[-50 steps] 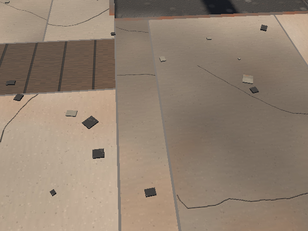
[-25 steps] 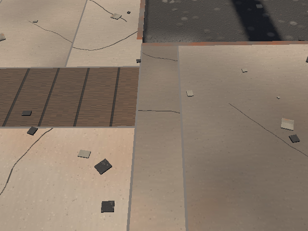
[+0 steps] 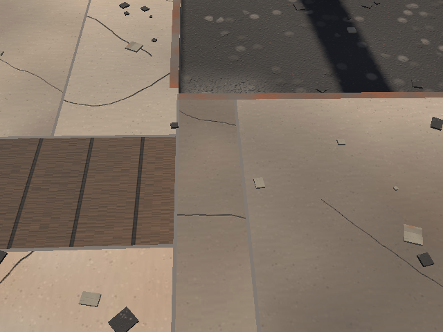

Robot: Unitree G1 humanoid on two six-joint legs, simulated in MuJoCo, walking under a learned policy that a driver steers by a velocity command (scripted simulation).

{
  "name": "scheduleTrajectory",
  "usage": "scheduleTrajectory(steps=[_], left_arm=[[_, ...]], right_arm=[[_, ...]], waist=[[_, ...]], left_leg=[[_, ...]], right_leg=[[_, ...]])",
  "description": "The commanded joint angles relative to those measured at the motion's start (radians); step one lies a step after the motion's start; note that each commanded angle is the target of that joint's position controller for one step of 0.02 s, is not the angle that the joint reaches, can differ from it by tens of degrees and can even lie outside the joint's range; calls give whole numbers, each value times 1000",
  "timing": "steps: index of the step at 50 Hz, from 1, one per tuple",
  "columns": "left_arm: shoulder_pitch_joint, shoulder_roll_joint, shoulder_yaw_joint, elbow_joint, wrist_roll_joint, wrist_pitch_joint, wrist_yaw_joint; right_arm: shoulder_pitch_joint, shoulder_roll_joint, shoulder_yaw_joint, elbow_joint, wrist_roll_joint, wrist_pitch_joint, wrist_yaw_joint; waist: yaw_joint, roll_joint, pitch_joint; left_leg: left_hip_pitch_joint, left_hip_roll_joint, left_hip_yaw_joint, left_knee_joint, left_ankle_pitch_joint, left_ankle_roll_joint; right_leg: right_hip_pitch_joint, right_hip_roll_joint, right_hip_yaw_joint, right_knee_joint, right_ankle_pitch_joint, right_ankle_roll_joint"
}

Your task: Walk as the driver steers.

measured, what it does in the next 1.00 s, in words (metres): walks ahead, turning left: right foot, then left foot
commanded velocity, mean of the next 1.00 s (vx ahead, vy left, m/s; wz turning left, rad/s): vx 0.08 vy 0.00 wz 0.51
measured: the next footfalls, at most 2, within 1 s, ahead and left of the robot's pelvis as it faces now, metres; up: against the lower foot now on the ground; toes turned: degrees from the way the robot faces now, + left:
right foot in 0.20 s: +0.27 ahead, -0.12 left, +0.00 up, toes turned +8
left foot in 0.60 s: +0.13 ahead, +0.11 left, +0.00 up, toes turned +23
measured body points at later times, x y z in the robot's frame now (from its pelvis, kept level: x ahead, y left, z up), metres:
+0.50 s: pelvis +0.12 -0.03 -0.01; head +0.16 -0.02 +0.44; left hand +0.20 +0.27 -0.12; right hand +0.31 -0.28 -0.12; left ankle +0.10 +0.10 -0.71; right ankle +0.23 -0.13 -0.75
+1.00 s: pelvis +0.13 +0.00 -0.01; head +0.15 +0.04 +0.44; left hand +0.12 +0.33 -0.12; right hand +0.41 -0.17 -0.09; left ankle +0.09 +0.09 -0.75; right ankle +0.22 -0.12 -0.72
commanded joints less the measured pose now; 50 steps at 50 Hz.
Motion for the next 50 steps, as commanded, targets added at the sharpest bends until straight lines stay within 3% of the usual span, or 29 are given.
scheduleTrajectory(steps=[1, 5, 8, 9, 10, 11, 12, 13, 14, 15, 17, 19, 22, 25, 27, 29, 30, 31, 32, 33, 34, 35, 36, 38, 43, 47, 50], left_arm=[[-10, 25, 2, -55, 3, -8, 0], [-105, 52, 9, -82, -8, -8, -11], [-60, 101, 28, -71, 1, -17, -15], [-5, 115, 36, -51, 7, -24, -11], [50, 167, 47, -50, 25, -28, -2], [63, 212, 55, -62, 35, -12, 10], [80, 158, 47, -65, 15, 8, 5], [40, 105, 31, -81, 4, 17, 3], [-10, 83, 24, -85, 3, 25, 6], [-60, 71, 19, -89, 3, 32, 7], [-114, 89, 24, -83, 18, 42, 12], [-121, 90, 28, -73, 21, 44, 20], [-134, 111, 37, -60, 11, 46, 29], [-130, 141, 48, -47, 4, 57, 27], [-131, 155, 53, -37, -9, 64, 21], [-134, 148, 55, -23, -29, 73, 19], [-91, 113, 50, 0, -33, 79, 16], [-55, 50, 36, -7, -2, 83, 7], [-162, 73, 44, -62, 11, 79, 17], [-202, 101, 54, -68, 3, 79, 23], [-171, 104, 60, -56, -9, 81, 27], [-135, 107, 66, -27, -5, 84, 36], [-119, 113, 70, -17, 3, 84, 41], [-109, 101, 69, -17, -4, 75, 36], [-149, 72, 53, -31, -15, 63, 26], [-143, 86, 51, -32, -21, 54, 10], [-122, 100, 53, -35, -32, 39, -6]], right_arm=[[-55, -187, -47, -66, 10, -2, -22], [-2, -202, -56, -46, 25, 33, -42], [-36, -194, -61, -60, 29, 50, -56], [-56, -174, -56, -71, 29, 54, -57], [-41, -127, -42, -94, 14, 52, -55], [101, -49, -21, -92, -3, 46, -50], [160, -107, -27, -83, 19, 52, -48], [109, -183, -53, -77, 31, 69, -53], [48, -191, -62, -91, 32, 89, -62], [26, -188, -67, -95, 29, 111, -69], [26, -153, -65, -110, 25, 138, -73], [18, -126, -62, -127, 22, 142, -71], [-33, -106, -51, -159, 16, 138, -59], [-60, -121, -53, -180, 16, 139, -41], [-54, -134, -59, -185, 16, 143, -29], [0, -138, -69, -165, 13, 144, -21], [30, -164, -81, -156, 6, 144, -25], [39, -275, -107, -174, 5, 143, -44], [6, -336, -110, -209, -24, 124, -41], [-30, -291, -100, -217, -38, 98, -36], [-80, -266, -94, -219, -26, 80, -39], [-124, -232, -86, -228, -6, 75, -44], [-147, -210, -77, -233, 8, 75, -49], [-130, -186, -66, -236, 5, 77, -58], [-89, -212, -77, -240, 13, 89, -72], [-109, -232, -85, -256, 9, 100, -64], [-125, -221, -81, -261, 22, 103, -56]], waist=[[39, 110, -58], [10, 133, -71], [49, 145, -87], [78, 127, -110], [84, 37, -203], [28, -204, -305], [45, -241, -396], [54, -123, -314], [49, -79, -243], [38, -74, -184], [15, -123, -121], [16, -126, -117], [32, -102, -142], [40, -103, -151], [30, -103, -143], [-7, -82, -140], [-9, -8, -113], [29, 292, -79], [-5, 350, -52], [-8, 242, -61], [28, 214, -56], [47, 170, -68], [55, 175, -74], [59, 174, -112], [27, 181, -113], [19, 201, -106], [21, 204, -113]], left_leg=[[-40, 194, -97, -53, 628, 128], [19, 217, -177, 13, 489, 112], [51, 227, -269, 119, 375, 78], [28, 185, -264, 197, 324, 50], [-53, 110, -230, 359, 163, 8], [-304, -20, -144, 622, -433, -57], [-397, -10, -137, 808, -597, -83], [-437, 32, -146, 893, -529, -104], [-465, 60, -125, 914, -457, -124], [-458, 84, -118, 911, -407, -143], [-365, 98, -77, 872, -323, -160], [-324, 103, -48, 804, -289, -160], [-265, 130, -35, 656, -239, -142], [-197, 128, -4, 544, -210, -115], [-152, 121, 15, 451, -192, -87], [-40, 86, 49, 274, -90, -38], [26, 91, -13, 166, -20, 4], [117, 326, -350, 50, 241, 105], [13, 450, -570, -17, 242, 268], [-10, 404, -501, -32, 163, 254], [-14, 352, -425, -24, 118, 195], [1, 314, -383, -9, 86, 146], [3, 297, -357, 2, 136, 131], [23, 270, -334, 20, 240, 135], [96, 250, -375, 49, 212, 143], [32, 244, -447, 59, 193, 160], [-18, 215, -523, 26, -144, 155]], right_leg=[[115, 50, -25, -201, 171, 21], [155, 95, 8, -355, 234, 20], [231, 94, 36, -450, 210, -14], [329, 83, 21, -518, 294, -37], [518, -41, 108, -500, 557, -92], [801, -281, 323, -431, 915, -235], [822, -367, 467, -470, 741, -323], [741, -308, 404, -506, 553, -295], [659, -253, 317, -531, 410, -257], [563, -217, 250, -566, 303, -246], [391, -164, 138, -637, 176, -242], [363, -161, 72, -661, 175, -257], [383, -188, 19, -662, 200, -270], [401, -213, -12, -656, 186, -265], [414, -225, -28, -632, 158, -242], [379, -198, -79, -551, 83, -176], [306, -149, -132, -437, -21, -103], [83, -11, -250, -135, -280, 13], [-57, 109, -112, 61, -466, 42], [-57, 90, -20, 172, -411, 24], [-60, 78, 4, 188, -313, 9], [-56, 68, 14, 186, -249, 9], [-45, 71, 14, 195, -203, 18], [-5, 91, 16, 211, -152, 33], [25, 111, 35, -39, -122, 60], [145, 133, 42, -174, -156, 59], [239, 144, 31, -296, -158, 33]])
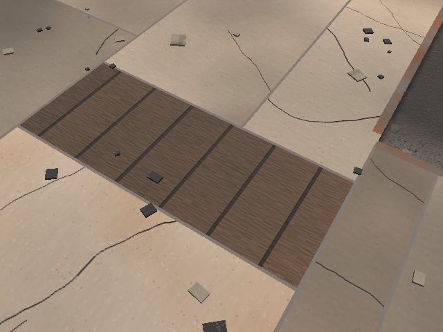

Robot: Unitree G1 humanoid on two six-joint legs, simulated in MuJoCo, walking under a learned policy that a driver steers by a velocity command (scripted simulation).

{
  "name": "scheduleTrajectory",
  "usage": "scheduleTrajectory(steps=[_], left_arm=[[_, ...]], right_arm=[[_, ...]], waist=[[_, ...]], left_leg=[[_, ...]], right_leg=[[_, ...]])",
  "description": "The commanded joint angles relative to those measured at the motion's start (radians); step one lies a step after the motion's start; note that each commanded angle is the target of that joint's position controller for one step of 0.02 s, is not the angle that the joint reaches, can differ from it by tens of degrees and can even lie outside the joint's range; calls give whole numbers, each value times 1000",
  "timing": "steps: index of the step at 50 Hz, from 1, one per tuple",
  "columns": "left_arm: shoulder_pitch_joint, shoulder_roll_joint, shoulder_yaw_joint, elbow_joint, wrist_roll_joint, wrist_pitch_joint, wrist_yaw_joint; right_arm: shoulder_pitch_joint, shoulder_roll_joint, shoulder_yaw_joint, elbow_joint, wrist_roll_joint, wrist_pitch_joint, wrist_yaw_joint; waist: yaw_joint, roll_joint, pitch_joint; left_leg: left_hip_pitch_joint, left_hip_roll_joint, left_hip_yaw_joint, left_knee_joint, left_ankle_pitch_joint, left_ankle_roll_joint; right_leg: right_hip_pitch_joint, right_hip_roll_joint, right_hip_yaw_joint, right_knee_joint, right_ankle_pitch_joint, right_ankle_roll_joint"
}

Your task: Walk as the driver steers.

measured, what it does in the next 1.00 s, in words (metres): walks ahead, turning left: right foot, then left foot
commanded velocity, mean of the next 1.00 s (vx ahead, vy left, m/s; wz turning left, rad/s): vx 0.41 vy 0.00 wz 0.40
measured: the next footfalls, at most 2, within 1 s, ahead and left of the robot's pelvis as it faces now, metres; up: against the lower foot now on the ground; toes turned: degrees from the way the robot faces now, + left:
right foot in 0.08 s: +0.05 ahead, -0.14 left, +0.00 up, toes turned +8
left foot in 0.54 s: +0.27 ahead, +0.22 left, +0.00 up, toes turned +21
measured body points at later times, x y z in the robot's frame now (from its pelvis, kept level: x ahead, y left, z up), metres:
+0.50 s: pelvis +0.14 +0.04 -0.02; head +0.18 +0.06 +0.43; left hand +0.05 +0.32 -0.14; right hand +0.43 -0.11 -0.09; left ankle +0.23 +0.21 -0.72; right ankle +0.01 -0.14 -0.74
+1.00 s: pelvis +0.39 +0.16 -0.01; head +0.42 +0.18 +0.44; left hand +0.51 +0.46 -0.10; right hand +0.53 -0.09 -0.12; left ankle +0.24 +0.20 -0.74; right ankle +0.63 +0.11 -0.71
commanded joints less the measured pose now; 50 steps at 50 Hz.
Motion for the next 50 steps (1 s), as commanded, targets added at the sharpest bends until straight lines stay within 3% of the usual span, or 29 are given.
scheduleTrajectory(steps=[1, 3, 4, 5, 6, 7, 9, 10, 12, 15, 19, 22, 24, 25, 26, 27, 28, 29, 30, 31, 32, 33, 36, 38, 40, 44, 47, 50], left_arm=[[-17, 100, 22, -70, -11, -33, -15], [76, 106, 31, -41, -14, -49, -17], [165, 155, 43, -24, -1, -52, -12], [231, 241, 55, -8, 23, -53, -10], [184, 229, 55, -17, 40, -67, -18], [120, 166, 38, -41, 28, -73, -11], [87, 111, 19, -56, 4, -71, 4], [111, 106, 14, -50, 7, -72, 9], [163, 111, 13, -38, 18, -78, 12], [206, 128, 14, -30, 21, -80, 7], [230, 164, 22, -26, 10, -76, -2], [254, 191, 31, -16, -8, -70, -10], [261, 213, 38, -11, -19, -63, -13], [264, 224, 40, -7, -23, -59, -13], [262, 214, 33, -5, -24, -56, -12], [281, 176, 15, -11, -8, -65, -9], [345, 39, -32, -73, 37, -79, -19], [309, 94, -27, -59, 7, -108, -25], [201, 166, -3, -94, -38, -116, -30], [163, 147, -12, -110, -36, -124, -28], [154, 137, -12, -103, -13, -125, -21], [177, 138, -8, -93, -4, -116, -20], [231, 97, -14, -64, 3, -81, -25], [178, 82, -17, -80, 12, -68, -22], [108, 72, -20, -101, 17, -71, -24], [-31, 38, -36, -136, 7, -90, -43], [-109, 42, -39, -167, 1, -97, -60], [-125, 59, -34, -188, 3, -103, -77]], right_arm=[[-13, -170, -46, -63, 9, -7, 2], [-39, -144, -35, -65, 12, -8, -3], [-18, -88, -19, -66, 7, -12, -3], [-8, -45, -9, -102, 14, -24, 1], [-63, -121, -24, -127, 9, -40, 3], [-56, -171, -41, -111, 8, -43, 7], [-23, -157, -46, -84, 1, -41, 15], [-36, -131, -40, -88, 3, -47, 24], [-58, -87, -26, -102, 12, -59, 36], [-100, -62, -15, -132, 16, -65, 46], [-171, -27, 4, -170, 14, -71, 70], [-198, -30, 7, -188, 18, -70, 87], [-173, -52, -5, -193, 13, -68, 90], [-105, -79, -21, -180, 9, -65, 87], [54, -119, -48, -135, 12, -61, 80], [222, -172, -77, -88, 17, -51, 63], [271, -294, -92, -73, 18, -53, 48], [289, -236, -68, -100, 12, -69, 53], [241, -182, -48, -81, -3, -85, 63], [189, -164, -41, -73, 0, -94, 64], [124, -135, -31, -71, -2, -98, 63], [79, -105, -20, -77, -13, -104, 64], [44, -92, -16, -62, -10, -125, 60], [57, -103, -18, -38, -11, -134, 54], [81, -103, -16, -15, -10, -133, 46], [138, -127, -21, 30, -3, -127, 34], [193, -138, -26, 70, 5, -118, 32], [216, -146, -32, 99, 9, -101, 25]], waist=[[6, 172, -91], [65, 143, -74], [81, 29, -126], [68, -182, -112], [69, -193, -7], [50, -161, 38], [42, -157, 36], [57, -145, 45], [79, -120, 42], [104, -109, 48], [125, -105, 76], [119, -94, 98], [82, -104, 68], [30, -110, 11], [-65, -86, -85], [-143, -42, -178], [-73, 269, -296], [-109, 210, -470], [-116, 142, -309], [-84, 118, -198], [-45, 66, -132], [-4, 84, -102], [43, 74, -73], [39, 55, -24], [20, 48, 8], [-35, 53, 45], [-61, 49, 72], [-47, 61, 61]], left_leg=[[76, 218, -347, -158, -195, 167], [-47, 149, -323, -101, -323, 112], [-190, 81, -227, 93, -430, 55], [-412, -56, -15, 335, -436, 5], [-527, 31, -19, 480, -352, -13], [-540, 70, -13, 546, -265, -26], [-550, 96, 19, 600, -151, -60], [-553, 110, 35, 626, -95, -70], [-554, 125, 71, 631, -18, -82], [-556, 148, 99, 538, 55, -99], [-458, 165, 164, 330, 130, -86], [-387, 157, 210, 226, 89, -41], [-273, 110, 247, 176, 19, 5], [-147, 67, 270, 149, -3, 34], [88, 20, 287, 88, 55, 71], [385, 44, 210, 99, 79, 101], [707, 345, -325, 18, -121, 247], [718, 457, -658, -157, -217, 321], [623, 425, -499, -179, -167, 264], [479, 386, -358, -176, -73, 236], [347, 346, -256, -186, 14, 213], [248, 310, -182, -213, 103, 202], [137, 287, -92, -297, 193, 217], [114, 277, -38, -332, 225, 215], [128, 256, 11, -344, 249, 198], [133, 234, 76, -357, 204, 159], [230, 275, 65, -330, 208, 160], [357, 323, 46, -256, 318, 141]], right_leg=[[50, 11, -16, -145, 6, -28], [250, -18, -28, -347, 114, -73], [432, -179, 114, -380, 34, -132], [504, -371, 419, -462, -200, -253], [406, -451, 554, -521, -320, -324], [378, -403, 455, -528, -314, -299], [397, -321, 290, -529, -195, -229], [386, -306, 225, -539, -112, -222], [382, -286, 122, -553, 9, -224], [394, -284, 20, -564, 134, -237], [364, -285, -105, -564, 241, -228], [382, -313, -153, -551, 290, -215], [403, -328, -188, -471, 572, -203], [405, -324, -218, -357, 805, -192], [353, -297, -266, -165, 943, -168], [162, -262, -280, 72, 807, -132], [-246, -112, -267, 478, -16, -62], [-302, -47, -31, 649, -228, -67], [-397, -90, -13, 686, -150, -78], [-396, -134, -28, 630, -74, -96], [-359, -170, -34, 560, -5, -97], [-291, -195, -25, 511, 46, -98], [-226, -201, -36, 441, 115, -72], [-277, -198, -40, 353, 199, -48], [-316, -189, -43, 226, 316, -33], [-255, -137, -82, -36, 516, -42], [-278, -116, -78, -130, 508, -66], [-293, -99, -75, -188, 396, -106]])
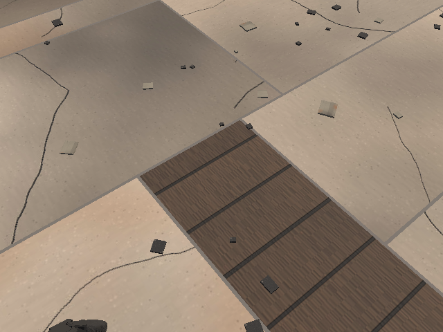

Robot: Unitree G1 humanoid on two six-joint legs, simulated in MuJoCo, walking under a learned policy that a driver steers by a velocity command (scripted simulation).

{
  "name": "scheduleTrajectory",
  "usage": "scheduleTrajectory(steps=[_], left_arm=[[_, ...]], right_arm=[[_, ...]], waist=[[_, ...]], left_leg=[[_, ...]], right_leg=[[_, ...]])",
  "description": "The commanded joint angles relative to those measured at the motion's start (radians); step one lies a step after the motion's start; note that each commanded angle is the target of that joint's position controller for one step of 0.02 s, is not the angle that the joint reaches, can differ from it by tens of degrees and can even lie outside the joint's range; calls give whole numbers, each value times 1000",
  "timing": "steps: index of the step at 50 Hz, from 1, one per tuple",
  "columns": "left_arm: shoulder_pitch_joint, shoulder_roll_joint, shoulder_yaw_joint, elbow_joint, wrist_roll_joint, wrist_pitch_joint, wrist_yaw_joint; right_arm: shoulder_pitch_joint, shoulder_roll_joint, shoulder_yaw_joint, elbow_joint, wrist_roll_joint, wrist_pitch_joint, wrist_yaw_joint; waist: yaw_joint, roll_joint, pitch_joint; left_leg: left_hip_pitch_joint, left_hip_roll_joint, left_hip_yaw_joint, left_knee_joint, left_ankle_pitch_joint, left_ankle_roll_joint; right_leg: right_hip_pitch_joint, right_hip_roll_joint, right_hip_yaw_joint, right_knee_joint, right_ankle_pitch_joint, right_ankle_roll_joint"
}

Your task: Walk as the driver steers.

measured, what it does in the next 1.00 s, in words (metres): walks ahead: right foot, then left foot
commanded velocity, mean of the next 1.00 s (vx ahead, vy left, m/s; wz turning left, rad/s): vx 0.50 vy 0.00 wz -0.07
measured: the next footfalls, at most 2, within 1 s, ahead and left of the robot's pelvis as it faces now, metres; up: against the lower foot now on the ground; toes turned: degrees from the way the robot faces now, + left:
right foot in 0.08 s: +0.24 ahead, -0.12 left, +0.00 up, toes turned -1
left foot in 0.60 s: +0.54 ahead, +0.12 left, +0.00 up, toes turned +2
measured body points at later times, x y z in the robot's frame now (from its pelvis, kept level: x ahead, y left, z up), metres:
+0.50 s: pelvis +0.30 -0.02 +0.01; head +0.33 -0.02 +0.46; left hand +0.31 +0.26 -0.12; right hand +0.51 -0.26 -0.08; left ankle +0.48 +0.13 -0.70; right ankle +0.21 -0.12 -0.74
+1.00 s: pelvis +0.58 +0.02 +0.01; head +0.60 +0.02 +0.45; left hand +0.78 +0.25 -0.10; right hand +0.59 -0.26 -0.12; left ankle +0.50 +0.12 -0.74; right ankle +0.75 -0.16 -0.68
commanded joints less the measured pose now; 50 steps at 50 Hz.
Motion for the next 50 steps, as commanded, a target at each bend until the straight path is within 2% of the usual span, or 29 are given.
scheduleTrajectory(steps=[1, 2, 3, 4, 5, 6, 7, 8, 9, 10, 11, 14, 16, 20, 23, 25, 28, 29, 30, 31, 32, 33, 34, 35, 36, 40, 43, 46, 50], left_arm=[[-93, 103, 26, -96, 0, -22, -14], [-47, 121, 35, -87, 2, -22, -11], [56, 151, 52, -62, 3, -21, -4], [213, 199, 73, -25, 7, -20, 7], [353, 293, 94, -10, 28, -17, 16], [400, 252, 86, 17, 5, -14, 10], [351, 189, 65, 10, -10, -10, 13], [286, 162, 57, -1, -3, -5, 20], [225, 145, 50, -4, 6, -2, 23], [187, 116, 41, -11, 18, -7, 22], [170, 110, 38, -13, 25, -10, 22], [170, 130, 45, 7, 11, -26, 21], [186, 150, 51, 22, 9, -25, 29], [233, 171, 56, 45, -2, -12, 40], [299, 187, 60, 77, -10, 1, 41], [316, 194, 64, 92, -14, 15, 44], [298, 212, 72, 102, -16, 32, 53], [278, 208, 70, 99, -15, 38, 55], [285, 171, 55, 92, -4, 41, 58], [371, 78, 22, 56, 12, 28, 55], [394, 56, 11, 67, 3, 7, 50], [317, 159, 36, 52, -22, -10, 41], [234, 168, 38, 26, -35, -19, 37], [199, 157, 38, 22, -25, -19, 39], [200, 153, 44, 28, -15, -9, 41], [237, 93, 39, 42, -18, 38, 47], [173, 85, 40, 20, -11, 39, 47], [87, 62, 32, -7, -8, 30, 30], [-28, 46, 23, -66, -8, 29, 8]], right_arm=[[32, -176, -50, -18, 5, 7, -12], [22, -186, -52, -17, 3, 12, -15], [6, -190, -51, -17, 0, 19, -17], [5, -166, -38, -23, -7, 24, -21], [108, -74, -8, -53, -20, 13, -16], [144, -41, 7, -33, -9, -6, -10], [46, -142, -17, -51, 17, -22, -2], [-51, -152, -17, -81, 33, -33, 2], [-105, -141, -14, -95, 18, -37, 1], [-113, -137, -21, -91, 2, -31, -2], [-82, -120, -19, -81, 0, -22, -1], [-61, -74, -8, -71, -7, 3, -6], [-132, -65, -3, -93, -14, 3, -9], [-276, -34, 10, -119, -9, -16, 6], [-361, -39, 10, -144, 1, -25, 21], [-393, -53, 6, -160, 3, -29, 32], [-334, -89, -9, -151, -1, -33, 40], [-230, -115, -26, -120, -5, -33, 37], [-73, -166, -50, -76, -8, -31, 27], [53, -272, -73, -62, -31, -27, 19], [86, -241, -67, -46, -11, -22, 23], [38, -174, -44, -52, -2, -22, 23], [-24, -146, -35, -61, -6, -21, 20], [-86, -122, -27, -64, -14, -21, 21], [-127, -89, -18, -67, -21, -28, 21], [-153, -98, -26, -35, -29, -56, 18], [-141, -112, -31, -8, -32, -58, 7], [-138, -127, -32, 7, -27, -54, -3], [-66, -150, -41, 51, -13, -32, -9]], waist=[[20, 117, 51], [47, 138, 14], [107, 146, -61], [181, 133, -181], [171, -43, -368], [171, -226, -483], [193, -128, -349], [180, -65, -214], [145, 8, -108], [112, 9, -66], [84, -14, -57], [54, -19, -31], [68, -8, -3], [122, -1, 22], [158, -4, 37], [155, -10, 46], [100, -31, 7], [37, -25, -57], [-29, 1, -173], [-24, 189, -344], [-24, 342, -426], [-39, 243, -299], [-24, 188, -186], [5, 120, -107], [35, 123, -70], [80, 127, -21], [67, 104, 7], [35, 99, 29], [-13, 78, 65]], left_leg=[[30, 325, -124, 27, 514, 124], [46, 317, -118, 89, 683, 112], [39, 286, -92, 222, 866, 94], [-66, 236, -55, 429, 852, 60], [-428, 122, -23, 819, 476, -5], [-662, -21, -102, 1071, -234, -45], [-784, 45, -168, 1150, -227, -34], [-815, 99, -126, 1125, -149, -24], [-797, 148, -93, 1045, -71, -23], [-744, 183, -92, 974, -18, -24], [-686, 196, -92, 950, 10, -30], [-662, 214, -70, 852, 51, -62], [-705, 223, -60, 736, 156, -81], [-655, 185, -18, 450, 391, -82], [-654, 163, -12, 352, 426, -73], [-676, 155, -22, 308, 373, -50], [-580, 124, -2, 269, 259, -6], [-431, 93, 30, 240, 261, 19], [-183, 119, 8, 264, 281, 55], [213, 375, -363, 282, 227, 186], [338, 475, -722, 119, 53, 282], [258, 446, -645, 84, -48, 236], [130, 408, -508, 69, -12, 203], [-4, 375, -401, 38, 76, 184], [-94, 344, -325, 5, 150, 169], [-231, 322, -144, -93, 296, 171], [-203, 306, -33, -114, 367, 151], [-194, 279, 71, -127, 384, 118], [-53, 327, 116, -96, 426, 107]], right_leg=[[-9, 20, -6, -46, -99, -42], [67, 50, -31, -45, -151, -60], [219, 88, -68, -58, -160, -88], [482, 56, -43, -30, -114, -129], [911, -206, 336, 2, -157, -267], [1075, -331, 739, -176, -337, -372], [998, -300, 672, -226, -475, -317], [853, -263, 521, -246, -464, -275], [689, -225, 417, -279, -370, -255], [585, -189, 347, -306, -279, -241], [521, -170, 311, -334, -227, -242], [435, -153, 207, -400, -116, -265], [437, -139, 151, -423, -73, -261], [456, -87, 48, -426, -69, -209], [535, -124, 62, -404, -95, -204], [613, -160, 77, -367, -72, -192], [688, -183, 81, -260, 116, -162], [674, -149, 47, -131, 261, -140], [578, -95, 6, 75, 242, -107], [233, 22, -46, 458, -98, -42], [-5, 135, 43, 678, -670, -14], [-117, 69, 109, 760, -656, -28], [-140, 19, 79, 743, -572, -40], [-114, -20, 63, 684, -494, -36], [-64, -52, 71, 626, -437, -31], [0, -63, 94, 548, -329, 4], [-56, -49, 109, 400, -166, 19], [-11, -32, 46, 212, -12, 12], [-55, -21, 4, 89, -20, -17]])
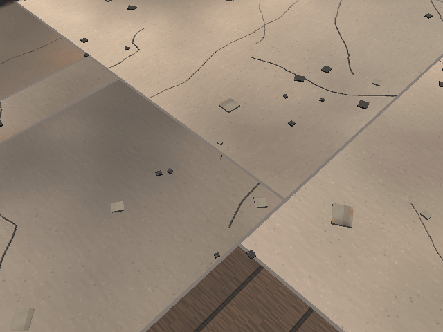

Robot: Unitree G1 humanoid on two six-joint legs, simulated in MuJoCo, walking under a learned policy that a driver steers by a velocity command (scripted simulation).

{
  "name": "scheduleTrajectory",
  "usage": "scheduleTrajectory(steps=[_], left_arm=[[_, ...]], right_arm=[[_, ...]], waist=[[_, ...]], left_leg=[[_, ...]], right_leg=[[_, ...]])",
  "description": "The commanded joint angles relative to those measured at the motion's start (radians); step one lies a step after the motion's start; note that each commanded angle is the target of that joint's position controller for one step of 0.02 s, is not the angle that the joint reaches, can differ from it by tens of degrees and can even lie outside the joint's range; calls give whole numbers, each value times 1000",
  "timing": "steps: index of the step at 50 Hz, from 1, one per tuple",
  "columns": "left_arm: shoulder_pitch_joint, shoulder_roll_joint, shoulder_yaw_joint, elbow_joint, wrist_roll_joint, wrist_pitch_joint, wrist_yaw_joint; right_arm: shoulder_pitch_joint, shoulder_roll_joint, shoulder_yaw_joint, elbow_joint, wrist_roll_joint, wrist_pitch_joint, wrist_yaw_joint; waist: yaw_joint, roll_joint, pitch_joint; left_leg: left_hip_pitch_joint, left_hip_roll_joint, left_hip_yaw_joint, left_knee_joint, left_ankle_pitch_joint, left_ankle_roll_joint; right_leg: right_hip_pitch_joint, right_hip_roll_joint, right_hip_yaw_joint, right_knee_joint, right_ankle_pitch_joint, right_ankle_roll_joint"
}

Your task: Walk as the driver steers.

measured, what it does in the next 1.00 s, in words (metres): walks ahead, turning right: right foot, then left foot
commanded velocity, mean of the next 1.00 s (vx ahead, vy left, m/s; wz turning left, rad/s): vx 0.40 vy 0.00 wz -0.45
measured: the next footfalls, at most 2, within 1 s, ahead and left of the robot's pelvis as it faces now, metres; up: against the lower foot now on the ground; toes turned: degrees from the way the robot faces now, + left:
right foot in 0.14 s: +0.25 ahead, -0.13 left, +0.00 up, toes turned -7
left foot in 0.62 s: +0.57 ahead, +0.01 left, +0.00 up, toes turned -25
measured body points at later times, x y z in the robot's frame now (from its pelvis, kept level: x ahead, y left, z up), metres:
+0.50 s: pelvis +0.29 -0.05 +0.00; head +0.32 -0.08 +0.45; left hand +0.43 +0.21 -0.10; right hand +0.43 -0.35 -0.09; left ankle +0.52 +0.07 -0.69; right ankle +0.22 -0.12 -0.74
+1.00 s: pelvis +0.49 -0.08 +0.00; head +0.53 -0.10 +0.45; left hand +0.79 +0.05 -0.09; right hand +0.43 -0.36 -0.13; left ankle +0.54 +0.03 -0.74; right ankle +0.50 -0.23 -0.74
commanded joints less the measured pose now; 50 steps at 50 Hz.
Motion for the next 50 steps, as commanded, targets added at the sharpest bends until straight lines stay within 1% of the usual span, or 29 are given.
scheduleTrajectory(steps=[1, 3, 5, 6, 7, 8, 9, 10, 11, 12, 13, 14, 17, 22, 27, 29, 30, 31, 32, 33, 34, 35, 36, 38, 40, 43, 47, 49, 50], left_arm=[[-137, 44, 4, -119, 0, -14, -19], [-142, 57, 11, -145, 0, -13, -32], [-66, 93, 32, -146, 0, -6, -36], [52, 130, 54, -122, -2, -3, -33], [218, 189, 88, -83, -4, 1, -19], [302, 305, 117, -69, -6, 8, 3], [289, 295, 104, -98, -9, -4, -1], [275, 221, 82, -98, 0, -11, -3], [228, 187, 73, -100, 2, -18, -1], [159, 161, 64, -110, 1, -20, 0], [108, 130, 53, -127, 8, -20, 4], [84, 123, 49, -142, 16, -19, 7], [93, 154, 59, -142, 10, -24, 23], [165, 179, 69, -116, -2, -10, 45], [215, 168, 70, -91, -9, 2, 51], [194, 163, 71, -97, -5, 8, 52], [187, 135, 61, -103, -2, 9, 50], [182, 79, 40, -122, 10, 7, 47], [318, 15, 22, -151, -7, 1, 51], [351, 109, 33, -141, -13, -1, 54], [263, 179, 54, -139, -11, 9, 56], [191, 193, 62, -152, -1, 21, 60], [154, 188, 67, -166, 8, 30, 61], [170, 134, 63, -172, -4, 55, 56], [150, 66, 41, -187, 1, 63, 58], [137, 26, 20, -177, 24, 58, 53], [51, 65, 27, -179, 26, 50, 44], [46, 82, 35, -179, 29, 43, 46], [40, 119, 45, -188, 35, 41, 54]], right_arm=[[15, -174, -45, -27, 14, 8, -9], [8, -190, -51, -23, 21, 27, -15], [-14, -218, -60, -32, 23, 45, -26], [-28, -223, -61, -38, 23, 55, -32], [-34, -210, -53, -47, 21, 55, -38], [48, -102, -18, -91, -13, 36, -28], [39, -75, 3, -111, -7, -6, -9], [-79, -156, -19, -133, 35, -37, 9], [-131, -155, -15, -154, 48, -52, 13], [-136, -146, -16, -148, 28, -56, 6], [-127, -158, -25, -140, 7, -48, 0], [-111, -155, -28, -139, 1, -35, 1], [-112, -117, -22, -150, -10, -8, -4], [-302, -72, 0, -201, -1, -12, 5], [-344, -128, -20, -226, 16, -31, 23], [-273, -149, -33, -211, 18, -41, 24], [-184, -170, -47, -188, 11, -45, 18], [-64, -221, -62, -182, -14, -50, 9], [20, -308, -81, -163, -37, -36, 5], [22, -237, -68, -162, -7, -28, 12], [-33, -159, -46, -186, -4, -20, 8], [-86, -125, -33, -197, -11, -8, 5], [-123, -106, -26, -192, -11, 1, 4], [-153, -103, -24, -174, -12, 7, 2], [-147, -128, -30, -143, -15, 7, 3], [-191, -130, -24, -114, 0, 14, 7], [-170, -167, -27, -75, 27, 27, 22], [-176, -171, -24, -67, 41, 36, 21], [-145, -150, -16, -59, 38, 36, 21]], waist=[[-22, 76, 72], [-3, 91, 62], [53, 131, -10], [122, 129, -76], [207, 92, -161], [170, -138, -273], [148, -169, -413], [196, -79, -326], [172, -29, -203], [122, 46, -119], [86, 37, -81], [61, 14, -68], [45, 8, -50], [120, -29, -19], [122, -57, -21], [77, -86, -33], [31, -79, -80], [-23, -2, -197], [29, 301, -330], [29, 332, -342], [6, 218, -230], [12, 138, -165], [31, 118, -113], [71, 165, -69], [73, 179, -67], [96, 151, -137], [70, 155, -127], [90, 149, -107], [84, 126, -108]], left_leg=[[17, 313, -47, -39, 394, 122], [80, 332, -25, 35, 571, 103], [103, 328, 4, 195, 913, 78], [70, 306, 25, 361, 1000, 58], [-77, 264, 42, 598, 890, 21], [-489, 142, 34, 975, 239, -40], [-738, -20, -185, 1193, -345, -61], [-848, 49, -280, 1221, -281, -36], [-860, 93, -263, 1154, -191, -16], [-810, 133, -255, 1053, -129, -19], [-737, 159, -254, 978, -87, -29], [-680, 167, -255, 948, -63, -41], [-645, 155, -224, 817, 10, -93], [-559, 82, -208, 433, 323, -118], [-512, 60, -260, 300, 279, -82], [-423, 56, -246, 272, 202, -46], [-285, 64, -236, 241, 200, -17], [-60, 206, -357, 262, 215, 44], [277, 451, -770, 223, 244, 217], [292, 510, -942, 185, 200, 253], [186, 464, -770, 190, 304, 215], [69, 418, -594, 204, 467, 183], [-33, 373, -484, 202, 605, 169], [-166, 311, -345, 152, 629, 147], [-210, 304, -312, 109, 706, 189], [-235, 287, -245, 106, 757, 196], [-227, 255, -257, 140, 620, 168], [-255, 235, -290, 187, 466, 129], [-295, 206, -303, 216, 350, 81]], right_leg=[[-32, 8, -38, -68, -22, -26], [-17, 32, -73, -87, -119, -56], [119, 98, -136, -74, -226, -96], [275, 141, -155, -97, -231, -124], [545, 150, -106, -151, -180, -167], [937, -100, 322, -154, -199, -310], [1105, -251, 804, -341, -356, -451], [1056, -225, 696, -387, -377, -386], [916, -185, 553, -392, -326, -344], [758, -141, 444, -401, -224, -310], [643, -107, 370, -421, -125, -295], [568, -85, 342, -444, -74, -294], [457, -51, 256, -470, 47, -300], [395, 21, 193, -449, -86, -223], [512, -37, 333, -340, -182, -194], [530, -40, 373, -269, -153, -173], [508, 4, 351, -178, -116, -146], [419, 73, 279, 77, -169, -101], [77, 229, 135, 428, -598, -17], [-56, 167, 151, 600, -707, 10], [-78, 131, 157, 661, -639, 29], [-51, 99, 116, 656, -584, 45], [-27, 75, 98, 615, -558, 54], [56, 43, 56, 514, -524, 55], [101, 59, 34, 397, -501, 63], [256, 50, 27, 152, -353, 54], [384, 92, -11, -91, -204, 42], [488, 108, -24, -261, -95, 8], [569, 57, 23, -306, 16, -21]])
